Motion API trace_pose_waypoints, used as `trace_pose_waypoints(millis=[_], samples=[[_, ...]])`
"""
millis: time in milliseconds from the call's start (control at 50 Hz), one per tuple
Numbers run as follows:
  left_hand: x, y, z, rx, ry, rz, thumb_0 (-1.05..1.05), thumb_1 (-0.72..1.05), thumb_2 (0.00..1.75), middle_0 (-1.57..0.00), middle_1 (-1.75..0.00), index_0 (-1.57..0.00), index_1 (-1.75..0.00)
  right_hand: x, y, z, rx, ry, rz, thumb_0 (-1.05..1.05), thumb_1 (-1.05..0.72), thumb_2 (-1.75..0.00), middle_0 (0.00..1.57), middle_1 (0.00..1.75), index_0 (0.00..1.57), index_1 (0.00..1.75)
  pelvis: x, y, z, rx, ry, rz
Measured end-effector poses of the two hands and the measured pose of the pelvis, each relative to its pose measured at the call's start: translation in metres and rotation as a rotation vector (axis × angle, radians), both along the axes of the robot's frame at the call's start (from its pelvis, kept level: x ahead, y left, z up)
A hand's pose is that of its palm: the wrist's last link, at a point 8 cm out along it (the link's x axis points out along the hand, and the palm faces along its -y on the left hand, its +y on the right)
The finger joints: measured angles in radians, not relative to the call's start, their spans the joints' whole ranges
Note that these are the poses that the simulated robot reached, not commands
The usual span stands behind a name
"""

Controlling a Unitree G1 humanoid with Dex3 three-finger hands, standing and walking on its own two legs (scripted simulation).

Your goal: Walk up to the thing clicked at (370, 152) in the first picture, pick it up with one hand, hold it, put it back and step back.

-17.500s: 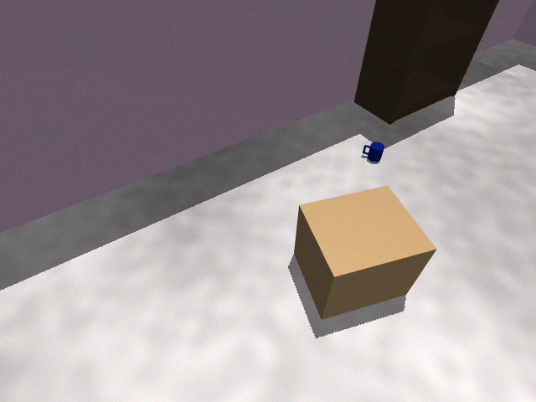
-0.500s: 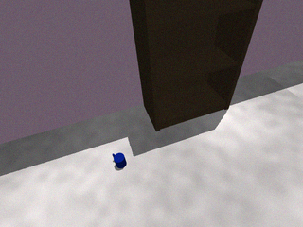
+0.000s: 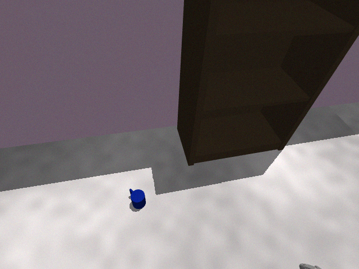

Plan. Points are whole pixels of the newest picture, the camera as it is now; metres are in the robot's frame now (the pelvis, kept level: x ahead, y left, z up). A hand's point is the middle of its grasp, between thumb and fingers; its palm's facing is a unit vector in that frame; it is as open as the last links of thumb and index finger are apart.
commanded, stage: walk up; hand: left
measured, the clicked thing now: (136, 197) +0.62 +0.24 -0.71
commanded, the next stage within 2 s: none
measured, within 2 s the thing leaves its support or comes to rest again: neither
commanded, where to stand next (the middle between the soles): +0.23 +0.01 m, yaw -2 degrees
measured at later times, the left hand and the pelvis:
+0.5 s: hand (78, 262) +0.18 +0.25 -0.11, palm faces -0.04 -0.88 -0.47, open 7.4 cm; pelvis +0.12 -0.03 +0.00, yaw -2 degrees
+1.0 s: hand (82, 243) +0.23 +0.27 -0.15, palm faces -0.03 -0.94 -0.33, open 7.4 cm; pelvis +0.16 +0.01 +0.01, yaw -1 degrees
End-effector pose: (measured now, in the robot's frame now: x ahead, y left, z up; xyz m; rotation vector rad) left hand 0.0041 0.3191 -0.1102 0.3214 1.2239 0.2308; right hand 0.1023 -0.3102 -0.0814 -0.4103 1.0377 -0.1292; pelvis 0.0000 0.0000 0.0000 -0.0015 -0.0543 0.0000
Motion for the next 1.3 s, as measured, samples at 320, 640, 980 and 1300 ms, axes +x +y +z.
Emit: trace_pose_waypoints(millis=[320, 640, 980, 1300], samples=[[0.122, -0.006, 0.030, 0.046, -0.018, -0.090, 0.01, 0.90, 0.90, -0.20, -0.30, -0.20, -0.30, 0.028, -0.017, -0.005, 0.039, 0.038, -0.115, 0.00, -0.90, -0.90, 0.21, 0.30, 0.21, 0.30, 0.085, -0.011, 0.012, 0.025, -0.011, -0.031], [0.183, -0.032, 0.049, 0.116, -0.083, -0.085, 0.01, 0.90, 0.90, -0.21, -0.30, -0.20, -0.30, 0.078, -0.030, -0.039, 0.080, 0.162, -0.123, 0.01, -0.90, -0.90, 0.20, 0.30, 0.21, 0.30, 0.133, -0.028, 0.011, 0.018, 0.001, -0.029], [0.219, -0.006, -0.008, -0.031, -0.043, -0.053, 0.01, 0.90, 0.90, -0.20, -0.30, -0.20, -0.30, 0.115, 0.016, -0.013, 0.007, 0.120, -0.133, 0.01, -0.90, -0.90, 0.20, 0.30, 0.21, 0.30, 0.155, 0.009, 0.005, -0.018, -0.002, -0.026], [0.217, -0.002, 0.017, 0.018, 0.044, -0.014, 0.01, 0.90, 0.90, -0.20, -0.30, -0.20, -0.30, 0.175, 0.026, -0.016, 0.079, 0.071, -0.111, 0.00, -0.90, -0.90, 0.21, 0.30, 0.21, 0.30, 0.172, 0.007, 0.019, -0.005, 0.009, -0.031]])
